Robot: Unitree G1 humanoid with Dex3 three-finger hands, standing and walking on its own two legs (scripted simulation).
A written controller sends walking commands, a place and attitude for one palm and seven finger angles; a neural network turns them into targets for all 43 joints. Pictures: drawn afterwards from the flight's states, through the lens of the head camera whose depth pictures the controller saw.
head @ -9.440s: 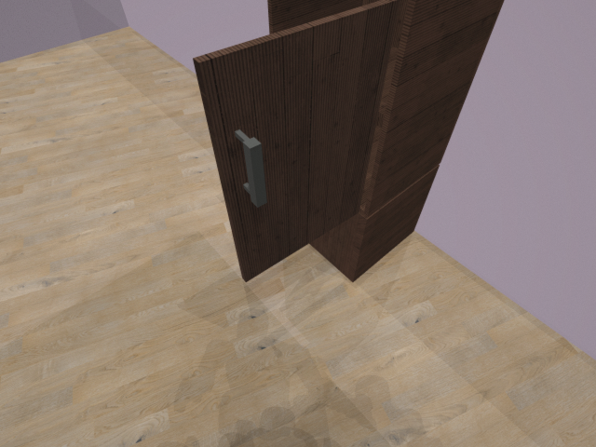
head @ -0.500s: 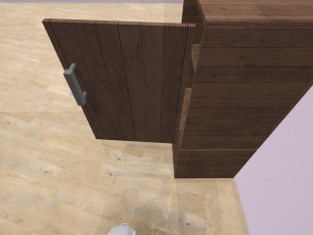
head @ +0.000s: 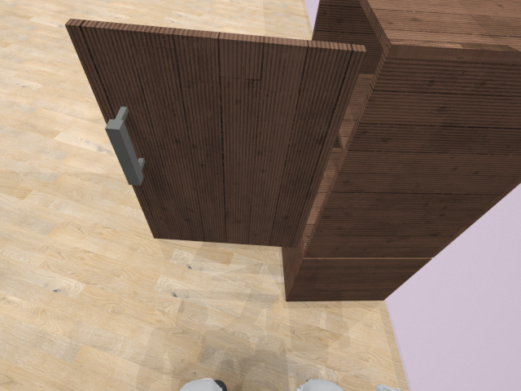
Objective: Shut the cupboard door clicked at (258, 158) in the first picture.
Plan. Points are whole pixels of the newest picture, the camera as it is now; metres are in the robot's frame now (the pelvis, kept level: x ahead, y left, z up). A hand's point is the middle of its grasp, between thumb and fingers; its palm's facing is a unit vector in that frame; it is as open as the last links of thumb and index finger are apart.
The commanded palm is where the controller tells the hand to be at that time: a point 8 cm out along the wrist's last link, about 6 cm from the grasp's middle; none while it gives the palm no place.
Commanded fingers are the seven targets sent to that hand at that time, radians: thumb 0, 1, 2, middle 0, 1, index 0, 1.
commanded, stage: come to a stop and stand still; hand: left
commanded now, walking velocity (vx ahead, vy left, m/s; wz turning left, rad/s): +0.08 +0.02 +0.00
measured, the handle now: (129, 147) +0.48 +0.29 +0.05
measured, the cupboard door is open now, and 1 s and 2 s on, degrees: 86 86 86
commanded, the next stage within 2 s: look again from close up in 0.68 s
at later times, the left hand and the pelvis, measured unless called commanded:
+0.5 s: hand out of the picture +0.00 +0.15 -0.18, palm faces +0.06 -0.98 -0.19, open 7.3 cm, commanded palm none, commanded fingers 0.00 0.90 0.90 -0.20 -0.30 -0.20 -0.30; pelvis -0.01 -0.03 +0.00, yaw +2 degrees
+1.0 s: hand out of the picture +0.02 +0.17 -0.17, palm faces +0.02 -0.97 -0.23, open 7.4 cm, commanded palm none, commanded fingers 0.00 0.90 0.90 -0.20 -0.30 -0.20 -0.30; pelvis -0.03 -0.02 +0.00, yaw +1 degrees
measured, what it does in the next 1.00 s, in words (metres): steps on the spot: right foot, then left foot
